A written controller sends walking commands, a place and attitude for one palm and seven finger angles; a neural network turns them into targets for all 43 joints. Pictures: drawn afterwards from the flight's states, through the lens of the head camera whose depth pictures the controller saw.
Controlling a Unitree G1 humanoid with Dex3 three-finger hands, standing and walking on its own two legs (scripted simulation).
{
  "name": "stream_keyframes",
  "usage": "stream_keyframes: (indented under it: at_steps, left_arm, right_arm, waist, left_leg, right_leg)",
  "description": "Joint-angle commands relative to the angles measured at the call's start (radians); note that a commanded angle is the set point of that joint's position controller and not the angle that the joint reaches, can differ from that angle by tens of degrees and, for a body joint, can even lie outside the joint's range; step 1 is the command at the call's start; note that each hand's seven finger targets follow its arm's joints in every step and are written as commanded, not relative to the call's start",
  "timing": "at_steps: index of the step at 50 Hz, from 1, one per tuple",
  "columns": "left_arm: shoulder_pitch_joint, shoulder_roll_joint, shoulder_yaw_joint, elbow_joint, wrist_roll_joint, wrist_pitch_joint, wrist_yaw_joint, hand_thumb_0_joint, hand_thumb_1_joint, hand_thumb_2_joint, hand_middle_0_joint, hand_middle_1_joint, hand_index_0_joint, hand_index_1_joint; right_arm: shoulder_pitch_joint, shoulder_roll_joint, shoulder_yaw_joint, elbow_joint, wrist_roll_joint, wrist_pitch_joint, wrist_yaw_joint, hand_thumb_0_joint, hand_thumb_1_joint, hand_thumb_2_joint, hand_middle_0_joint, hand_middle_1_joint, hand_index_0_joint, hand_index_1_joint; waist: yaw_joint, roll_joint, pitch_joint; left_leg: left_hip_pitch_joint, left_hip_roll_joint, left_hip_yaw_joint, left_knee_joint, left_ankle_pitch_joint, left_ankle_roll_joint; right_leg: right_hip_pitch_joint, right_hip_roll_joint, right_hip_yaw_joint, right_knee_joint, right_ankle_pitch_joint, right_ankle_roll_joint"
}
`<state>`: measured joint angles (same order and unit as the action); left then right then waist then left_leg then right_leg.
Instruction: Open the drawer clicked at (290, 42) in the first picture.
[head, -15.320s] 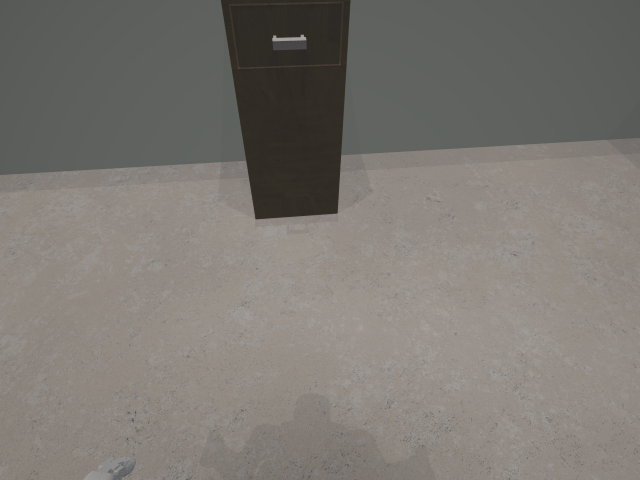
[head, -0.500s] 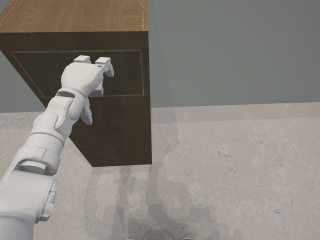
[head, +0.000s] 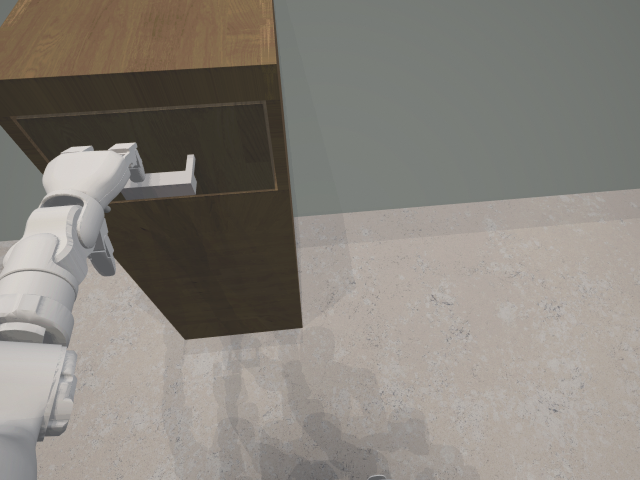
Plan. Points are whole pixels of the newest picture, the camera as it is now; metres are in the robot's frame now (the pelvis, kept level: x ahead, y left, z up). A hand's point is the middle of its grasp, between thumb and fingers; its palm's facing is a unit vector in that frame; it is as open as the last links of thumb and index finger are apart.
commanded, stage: lower the fingers behind the handle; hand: left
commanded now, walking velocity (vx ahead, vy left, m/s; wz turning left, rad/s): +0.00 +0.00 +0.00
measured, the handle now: (161, 174) +0.54 +0.23 +0.03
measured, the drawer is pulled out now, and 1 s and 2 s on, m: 0.00 0.00 0.00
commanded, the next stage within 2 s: lift the fingers back up to retry in 1.34 s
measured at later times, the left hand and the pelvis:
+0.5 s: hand (142, 192) +0.49 +0.24 +0.04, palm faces -0.08 +0.01 -1.00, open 13.6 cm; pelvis +0.01 +0.01 -0.01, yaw -1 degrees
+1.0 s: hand (141, 199) +0.49 +0.24 +0.03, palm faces -0.01 +0.03 -1.00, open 13.8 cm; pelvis +0.00 +0.00 -0.02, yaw +0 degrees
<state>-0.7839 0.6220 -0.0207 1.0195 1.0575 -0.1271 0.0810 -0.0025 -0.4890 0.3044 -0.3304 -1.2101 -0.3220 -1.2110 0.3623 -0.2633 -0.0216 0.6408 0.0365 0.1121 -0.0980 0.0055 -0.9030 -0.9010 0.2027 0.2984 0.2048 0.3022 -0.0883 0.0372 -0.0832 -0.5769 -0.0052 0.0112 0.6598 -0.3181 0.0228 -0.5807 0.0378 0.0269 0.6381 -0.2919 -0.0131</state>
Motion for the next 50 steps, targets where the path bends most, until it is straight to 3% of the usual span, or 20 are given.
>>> stream_keyframes:
  at_steps: [1,3,4,5,8,11,13,15,17,19,21,23,26,31,36,39,41,46,49,50]
  left_arm:
    - [-0.604,0.135,-0.004,-0.429,-0.031,-0.155,0.102,0.0,-0.5,0.3,-0.3,-1.2,-0.3,-1.2]
    - [-0.596,0.097,-0.019,-0.382,-0.018,-0.13,0.16,0.0,-0.5,0.3,-0.3,-1.2,-0.3,-1.2]
    - [-0.613,0.045,-0.055,-0.36,-0.025,-0.109,0.179,0.0,-0.5,0.3,-0.3,-1.2,-0.3,-1.2]
    - [-0.605,0.04,-0.047,-0.323,-0.025,-0.086,0.204,0.0,-0.5,0.3,-0.3,-1.2,-0.3,-1.2]
    - [-0.619,0.088,-0.002,-0.219,-0.014,0.018,0.261,0.0,-0.5,0.3,-0.3,-1.2,-0.3,-1.2]
    - [-0.625,0.174,0.062,-0.169,0.027,0.108,0.29,0.0,-0.5,0.3,-0.3,-1.2,-0.3,-1.2]
    - [-0.597,0.192,0.077,-0.149,0.042,0.151,0.284,0.0,-0.5,0.3,-0.3,-1.2,-0.3,-1.2]
    - [-0.52,0.225,0.113,-0.118,0.041,0.177,0.262,0.0,-0.5,0.3,-0.3,-1.2,-0.3,-1.2]
    - [-0.475,0.183,0.071,-0.064,0.038,0.201,0.236,0.0,-0.5,0.3,-0.3,-1.2,-0.3,-1.2]
    - [-0.441,0.157,0.052,-0.019,0.029,0.202,0.209,0.0,-0.5,0.3,-0.3,-1.2,-0.3,-1.2]
    - [-0.408,0.177,0.062,-0.027,0.017,0.182,0.185,0.0,-0.5,0.3,-0.3,-1.2,-0.3,-1.2]
    - [-0.43,0.175,0.05,-0.066,0.013,0.136,0.161,0.0,-0.5,0.3,-0.3,-1.2,-0.3,-1.2]
    - [-0.353,0.2,0.077,-0.056,0.02,0.076,0.148,0.0,-0.5,0.3,-0.3,-1.2,-0.3,-1.2]
    - [-0.302,0.147,0.059,-0.084,0.022,0.025,0.173,0.0,-0.5,0.3,-0.3,-1.2,-0.3,-1.2]
    - [-0.31,0.131,0.053,-0.072,0.026,0.049,0.222,0.0,-0.5,0.3,-0.3,-1.2,-0.3,-1.2]
    - [-0.375,0.123,0.033,-0.048,0.032,0.085,0.241,0.0,-0.5,0.3,-0.3,-1.2,-0.3,-1.2]
    - [-0.356,0.13,0.034,-0.022,0.037,0.113,0.248,0.0,-0.5,0.3,-0.3,-1.2,-0.3,-1.2]
    - [-0.343,0.092,-0.001,0.023,0.023,0.15,0.223,0.0,-0.5,0.3,-0.3,-1.2,-0.3,-1.2]
    - [-0.344,0.15,0.035,0.01,0.019,0.145,0.198,0.0,-0.5,0.3,-0.3,-1.2,-0.3,-1.2]
    - [-0.332,0.127,0.008,0.018,0.02,0.143,0.188,0.0,-0.5,0.3,-0.3,-1.2,-0.3,-1.2]
  right_arm:
    - [0.09,-0.147,-0.101,-0.039,-0.023,-0.06,0.003,0.0,-0.9,-0.9,0.2,0.3,0.2,0.3]
    - [0.104,-0.152,-0.108,-0.003,-0.03,-0.064,0.019,0.0,-0.9,-0.9,0.2,0.3,0.2,0.3]
    - [0.116,-0.153,-0.11,0.015,-0.035,-0.065,0.03,0.0,-0.9,-0.9,0.2,0.3,0.2,0.3]
    - [0.122,-0.153,-0.111,0.026,-0.035,-0.066,0.04,0.0,-0.9,-0.9,0.2,0.3,0.2,0.3]
    - [0.124,-0.167,-0.101,0.043,-0.036,-0.057,0.063,0.0,-0.9,-0.9,0.2,0.3,0.2,0.3]
    - [0.116,-0.17,-0.089,0.031,-0.042,-0.045,0.073,0.0,-0.9,-0.9,0.2,0.3,0.2,0.3]
    - [0.104,-0.166,-0.082,0.013,-0.042,-0.037,0.078,0.0,-0.9,-0.9,0.2,0.3,0.2,0.3]
    - [0.102,-0.168,-0.079,-0.002,-0.043,-0.028,0.077,0.0,-0.9,-0.9,0.2,0.3,0.2,0.3]
    - [0.095,-0.164,-0.075,-0.013,-0.036,-0.016,0.068,0.0,-0.9,-0.9,0.2,0.3,0.2,0.3]
    - [0.092,-0.167,-0.068,-0.017,-0.03,-0.012,0.063,0.0,-0.9,-0.9,0.2,0.3,0.2,0.3]
    - [0.087,-0.169,-0.065,-0.033,-0.024,-0.013,0.053,0.0,-0.9,-0.9,0.2,0.3,0.2,0.3]
    - [0.089,-0.165,-0.066,-0.04,-0.024,-0.02,0.037,0.0,-0.9,-0.9,0.2,0.3,0.2,0.3]
    - [0.102,-0.161,-0.065,-0.034,-0.026,-0.019,0.031,0.0,-0.9,-0.9,0.2,0.3,0.2,0.3]
    - [0.112,-0.152,-0.077,-0.033,-0.03,-0.025,0.042,0.0,-0.9,-0.9,0.2,0.3,0.2,0.3]
    - [0.122,-0.157,-0.086,-0.019,-0.031,-0.025,0.054,0.0,-0.9,-0.9,0.2,0.3,0.2,0.3]
    - [0.126,-0.165,-0.088,-0.005,-0.031,-0.025,0.057,0.0,-0.9,-0.9,0.2,0.3,0.2,0.3]
    - [0.123,-0.164,-0.087,-0.007,-0.03,-0.023,0.058,0.0,-0.9,-0.9,0.2,0.3,0.2,0.3]
    - [0.122,-0.166,-0.081,-0.013,-0.026,-0.019,0.058,0.0,-0.9,-0.9,0.2,0.3,0.2,0.3]
    - [0.112,-0.171,-0.076,-0.021,-0.028,-0.014,0.049,0.0,-0.9,-0.9,0.2,0.3,0.2,0.3]
    - [0.11,-0.166,-0.072,-0.032,-0.023,-0.015,0.046,0.0,-0.9,-0.9,0.2,0.3,0.2,0.3]
  waist:
    - [-0.058,0.117,-0.433]
    - [-0.065,0.15,-0.441]
    - [-0.081,0.133,-0.437]
    - [-0.076,0.13,-0.427]
    - [-0.063,0.109,-0.415]
    - [-0.028,0.122,-0.505]
    - [-0.005,0.147,-0.529]
    - [0.013,0.102,-0.567]
    - [-0.009,-0.003,-0.484]
    - [-0.015,-0.061,-0.395]
    - [-0.01,-0.091,-0.374]
    - [-0.027,-0.106,-0.368]
    - [-0.007,-0.08,-0.374]
    - [-0.001,-0.031,-0.362]
    - [-0.009,-0.023,-0.368]
    - [-0.033,-0.03,-0.35]
    - [-0.025,-0.009,-0.367]
    - [-0.03,-0.03,-0.357]
    - [-0.024,-0.043,-0.381]
    - [-0.029,-0.047,-0.368]
  left_leg:
    - [0.282,-0.012,-0.019,0.022,0.249,0.025]
    - [0.306,-0.008,-0.043,0.049,0.289,0.011]
    - [0.305,-0.007,-0.052,0.06,0.314,0.007]
    - [0.292,-0.004,-0.053,0.06,0.304,0.004]
    - [0.23,-0.008,-0.056,0.049,0.279,-0.002]
    - [0.21,-0.012,-0.037,0.058,0.363,0.001]
    - [0.208,-0.009,-0.027,0.062,0.435,-0.003]
    - [0.205,-0.003,-0.017,0.069,0.501,0.002]
    - [0.133,-0.004,-0.001,0.052,0.431,0.015]
    - [0.079,-0.004,0.003,0.025,0.36,0.019]
    - [0.061,-0.008,0.008,0.013,0.298,0.027]
    - [0.057,-0.011,0.01,0.012,0.258,0.035]
    - [0.055,-0.011,0.008,0.022,0.276,0.033]
    - [0.06,-0.009,0.011,0.046,0.283,0.026]
    - [0.046,-0.01,0.011,0.063,0.291,0.022]
    - [0.029,-0.011,0.008,0.067,0.259,0.023]
    - [0.032,-0.013,0.012,0.072,0.264,0.022]
    - [0.015,-0.015,0.017,0.071,0.239,0.023]
    - [-0.003,-0.017,0.02,0.074,0.226,0.028]
    - [-0.013,-0.019,0.023,0.071,0.202,0.028]
  right_leg:
    - [0.015,0.009,-0.009,-0.036,0.151,-0.021]
    - [-0.077,0.017,-0.034,-0.003,0.132,-0.028]
    - [-0.102,0.019,-0.045,0.003,0.135,-0.03]
    - [-0.118,0.019,-0.052,0.007,0.125,-0.028]
    - [-0.107,0.024,-0.065,0.018,0.118,-0.034]
    - [-0.02,0.027,-0.065,0.041,0.194,-0.037]
    - [0.021,0.028,-0.066,0.054,0.251,-0.038]
    - [0.089,0.029,-0.059,0.057,0.323,-0.03]
    - [0.121,0.027,-0.055,0.033,0.328,-0.02]
    - [0.131,0.022,-0.054,0.009,0.305,-0.019]
    - [0.146,0.018,-0.042,-0.004,0.279,-0.014]
    - [0.15,0.014,-0.029,-0.017,0.265,-0.009]
    - [0.137,0.014,-0.027,0.001,0.27,-0.015]
    - [0.069,0.019,-0.032,0.017,0.246,-0.021]
    - [0.04,0.021,-0.038,0.033,0.243,-0.023]
    - [0.012,0.021,-0.039,0.03,0.212,-0.023]
    - [0.016,0.021,-0.037,0.037,0.219,-0.023]
    - [0.031,0.019,-0.036,0.032,0.222,-0.019]
    - [0.068,0.016,-0.025,0.033,0.234,-0.017]
    - [0.066,0.014,-0.024,0.029,0.218,-0.012]
